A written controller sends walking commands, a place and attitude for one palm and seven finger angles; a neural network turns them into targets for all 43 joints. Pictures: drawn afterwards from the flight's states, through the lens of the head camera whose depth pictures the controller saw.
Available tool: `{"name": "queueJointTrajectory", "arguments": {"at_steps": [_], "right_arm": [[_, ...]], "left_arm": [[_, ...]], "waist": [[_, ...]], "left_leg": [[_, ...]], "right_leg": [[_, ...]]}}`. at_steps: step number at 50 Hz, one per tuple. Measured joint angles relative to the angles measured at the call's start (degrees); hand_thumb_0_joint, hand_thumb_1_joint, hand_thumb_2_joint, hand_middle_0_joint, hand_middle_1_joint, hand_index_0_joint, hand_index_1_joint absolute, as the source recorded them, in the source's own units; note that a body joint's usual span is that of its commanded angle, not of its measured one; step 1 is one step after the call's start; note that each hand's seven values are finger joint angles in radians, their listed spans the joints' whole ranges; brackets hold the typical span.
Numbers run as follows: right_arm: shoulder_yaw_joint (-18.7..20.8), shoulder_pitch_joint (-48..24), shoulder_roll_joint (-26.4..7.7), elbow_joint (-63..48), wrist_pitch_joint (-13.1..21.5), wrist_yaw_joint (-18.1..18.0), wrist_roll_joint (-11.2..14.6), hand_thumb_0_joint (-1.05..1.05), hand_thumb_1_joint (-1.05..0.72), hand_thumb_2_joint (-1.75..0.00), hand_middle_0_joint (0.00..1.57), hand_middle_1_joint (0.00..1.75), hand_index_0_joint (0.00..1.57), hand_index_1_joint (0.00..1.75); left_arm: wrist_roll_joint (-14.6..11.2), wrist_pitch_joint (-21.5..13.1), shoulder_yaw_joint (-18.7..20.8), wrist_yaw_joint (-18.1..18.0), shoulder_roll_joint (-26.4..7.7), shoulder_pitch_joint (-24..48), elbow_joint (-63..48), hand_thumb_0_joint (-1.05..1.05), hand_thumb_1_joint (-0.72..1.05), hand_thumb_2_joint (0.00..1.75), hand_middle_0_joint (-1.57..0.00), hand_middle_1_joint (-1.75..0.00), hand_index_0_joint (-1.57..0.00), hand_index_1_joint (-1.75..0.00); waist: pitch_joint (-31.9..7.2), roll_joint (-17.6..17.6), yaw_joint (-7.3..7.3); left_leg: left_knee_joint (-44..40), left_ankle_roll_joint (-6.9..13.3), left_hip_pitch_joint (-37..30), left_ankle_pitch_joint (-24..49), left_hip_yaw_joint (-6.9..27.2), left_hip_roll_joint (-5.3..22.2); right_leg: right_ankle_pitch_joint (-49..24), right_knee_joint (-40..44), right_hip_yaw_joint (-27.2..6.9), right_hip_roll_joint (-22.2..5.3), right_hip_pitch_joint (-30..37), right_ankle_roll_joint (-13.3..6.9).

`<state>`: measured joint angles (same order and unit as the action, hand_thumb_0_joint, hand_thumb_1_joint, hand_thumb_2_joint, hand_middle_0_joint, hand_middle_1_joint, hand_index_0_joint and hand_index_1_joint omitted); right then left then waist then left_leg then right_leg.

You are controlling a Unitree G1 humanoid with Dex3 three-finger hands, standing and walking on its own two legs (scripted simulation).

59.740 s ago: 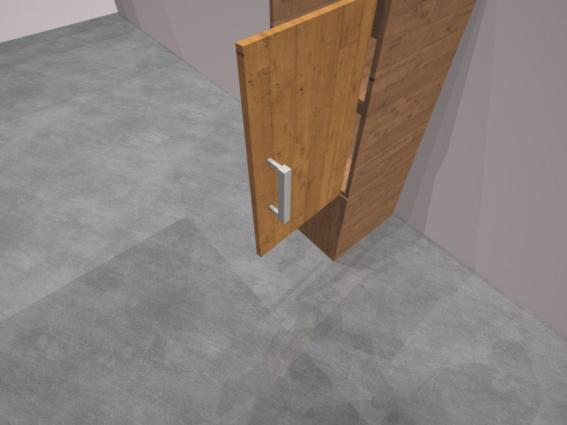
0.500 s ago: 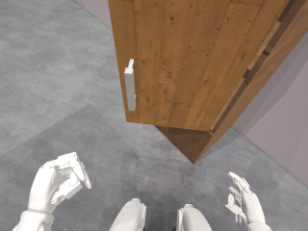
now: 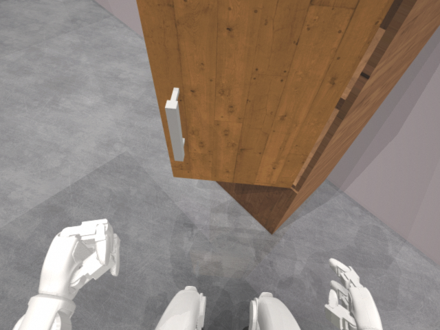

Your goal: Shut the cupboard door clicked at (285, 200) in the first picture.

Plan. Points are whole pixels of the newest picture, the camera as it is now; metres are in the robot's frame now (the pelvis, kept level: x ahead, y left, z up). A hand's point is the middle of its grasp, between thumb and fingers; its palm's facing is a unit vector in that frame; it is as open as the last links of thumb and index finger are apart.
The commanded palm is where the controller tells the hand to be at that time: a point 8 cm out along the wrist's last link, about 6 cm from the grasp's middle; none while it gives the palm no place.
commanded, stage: raise the hand and make a fist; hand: left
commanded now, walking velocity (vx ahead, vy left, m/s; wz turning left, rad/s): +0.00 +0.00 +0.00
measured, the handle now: (177, 127) +0.50 +0.13 +0.03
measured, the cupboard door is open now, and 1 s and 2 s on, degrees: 42 42 42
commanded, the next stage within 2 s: bring the fist close to the handle in 0.22 s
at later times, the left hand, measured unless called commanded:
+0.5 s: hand (128, 245) +0.24 +0.17 +0.04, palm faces -0.04 -1.00 -0.01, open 3.1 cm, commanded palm +0.24 +0.21 +0.04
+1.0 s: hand (168, 196) +0.33 +0.12 +0.03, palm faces -0.06 -1.00 -0.01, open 3.1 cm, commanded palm +0.33 +0.17 +0.04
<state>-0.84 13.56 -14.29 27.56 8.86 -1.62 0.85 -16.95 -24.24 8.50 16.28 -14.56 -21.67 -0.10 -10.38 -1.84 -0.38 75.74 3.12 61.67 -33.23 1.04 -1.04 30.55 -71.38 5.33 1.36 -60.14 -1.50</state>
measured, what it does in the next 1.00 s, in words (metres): stands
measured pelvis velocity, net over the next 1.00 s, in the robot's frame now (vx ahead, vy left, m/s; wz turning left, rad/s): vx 0.01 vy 0.00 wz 0.00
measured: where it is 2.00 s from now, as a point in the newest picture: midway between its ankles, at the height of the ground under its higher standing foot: outside the picture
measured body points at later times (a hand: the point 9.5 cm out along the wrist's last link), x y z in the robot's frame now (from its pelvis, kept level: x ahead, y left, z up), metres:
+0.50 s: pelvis +0.00 -0.01 +0.00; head +0.09 +0.01 +0.44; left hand +0.24 +0.22 +0.04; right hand +0.20 -0.24 -0.08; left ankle +0.03 +0.08 -0.62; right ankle +0.04 -0.11 -0.62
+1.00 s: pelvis +0.01 +0.00 +0.00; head +0.10 +0.00 +0.44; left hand +0.33 +0.18 +0.04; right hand +0.16 -0.25 -0.10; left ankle +0.03 +0.08 -0.62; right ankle +0.04 -0.11 -0.62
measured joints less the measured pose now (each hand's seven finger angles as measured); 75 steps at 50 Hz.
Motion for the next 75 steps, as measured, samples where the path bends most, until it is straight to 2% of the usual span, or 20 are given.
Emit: {"name": "queueJointTrajectory", "arguments": {"at_steps": [21,26,32,37,59,68,75], "right_arm": [[-0.2,-1.2,0.1,-0.5,-0.7,-0.1,0.0,0.02,-0.9,-0.89,0.21,0.3,0.2,0.3],[-0.4,-1.4,-0.2,0.0,-0.5,0.0,-0.3,0.02,-0.9,-0.89,0.21,0.3,0.2,0.3],[-0.5,-1.3,0.1,0.5,-1.7,0.6,-0.3,0.02,-0.9,-0.89,0.21,0.3,0.2,0.3],[-0.6,-0.8,0.4,1.0,-2.9,1.1,-0.5,0.02,-0.9,-0.89,0.21,0.3,0.2,0.3],[0.6,-0.6,0.3,4.4,-6.9,2.8,-1.4,0.01,-0.91,-0.89,0.2,0.3,0.2,0.3],[0.6,-0.2,0.8,5.9,-8.0,3.3,-1.9,0.01,-0.91,-0.89,0.2,0.3,0.2,0.3],[0.9,1.4,0.5,6.3,-9.4,3.8,-1.8,0.01,-0.91,-0.89,0.2,0.3,0.2,0.3]], "left_arm": [[0.5,-0.3,-1.1,-0.7,0.6,1.1,0.5,0.02,0.9,0.9,-1.29,-1.5,-1.3,-1.5],[1.9,0.1,-3.0,-2.2,1.4,6.0,2.1,0.02,0.9,0.9,-1.3,-1.5,-1.3,-1.5],[4.5,2.3,-5.2,-5.1,2.2,11.8,4.7,0.02,0.9,0.9,-1.3,-1.5,-1.3,-1.5],[5.6,2.9,-5.7,-7.7,3.0,15.7,8.1,0.02,0.9,0.9,-1.29,-1.5,-1.3,-1.5],[9.7,-0.7,-7.7,-14.3,6.2,34.2,26.4,0.02,0.9,0.9,-1.29,-1.5,-1.3,-1.5],[10.9,-3.3,-5.5,-16.4,6.3,43.5,36.7,0.02,0.9,0.9,-1.3,-1.5,-1.3,-1.5],[10.9,-4.4,-3.6,-16.1,6.0,45.2,40.1,0.02,0.9,0.9,-1.29,-1.5,-1.3,-1.5]], "waist": [[-0.3,-0.3,-0.26],[-0.2,-0.4,-0.17],[0.0,-0.3,0.58],[-0.1,-0.2,1.24],[0.5,0.0,2.58],[0.6,0.2,3.71],[0.6,0.1,4.18]], "left_leg": [[0.7,-0.6,0.5,-0.6,0.4,0.1],[1.3,-0.5,1.4,-0.6,0.5,0.0],[0.6,-0.4,1.3,-0.3,0.1,-0.1],[-0.8,-0.3,0.5,0.1,-0.4,-0.1],[-2.7,-0.3,0.0,0.8,-1.6,-0.3],[-2.5,-0.6,1.2,1.2,-1.8,-0.1],[-3.3,-0.7,1.0,1.5,-2.4,0.2]], "right_leg": [[0.8,-1.0,0.4,0.2,-0.6,-0.6],[0.9,-1.6,0.5,0.0,-1.4,-0.6],[0.6,-1.2,0.1,-0.1,-1.5,-0.5],[0.2,-0.2,-0.5,-0.1,-1.1,-0.3],[-0.2,0.8,-1.7,-0.2,-1.2,-0.2],[-0.6,0.3,-1.9,-0.1,-2.8,-0.5],[-1.0,0.6,-2.5,0.3,-3.0,-0.6]]}}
